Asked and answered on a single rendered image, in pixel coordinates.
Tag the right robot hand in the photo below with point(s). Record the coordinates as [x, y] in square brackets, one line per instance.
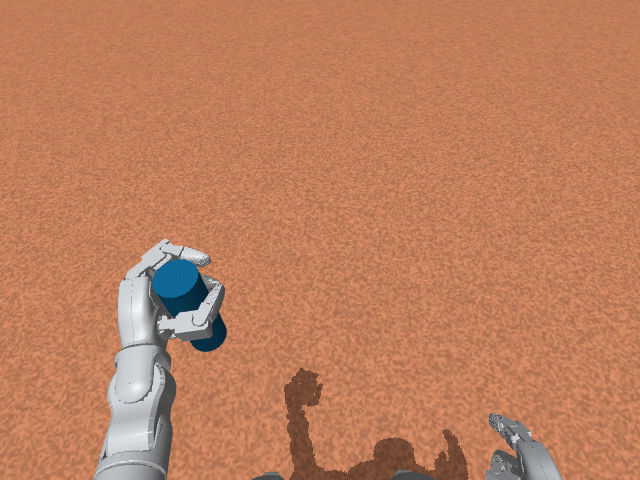
[533, 461]

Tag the left robot arm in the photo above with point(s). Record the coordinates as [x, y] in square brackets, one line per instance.
[140, 395]

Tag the left robot hand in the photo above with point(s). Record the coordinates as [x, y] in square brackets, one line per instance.
[143, 318]

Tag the can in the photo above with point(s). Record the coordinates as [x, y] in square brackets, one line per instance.
[181, 288]

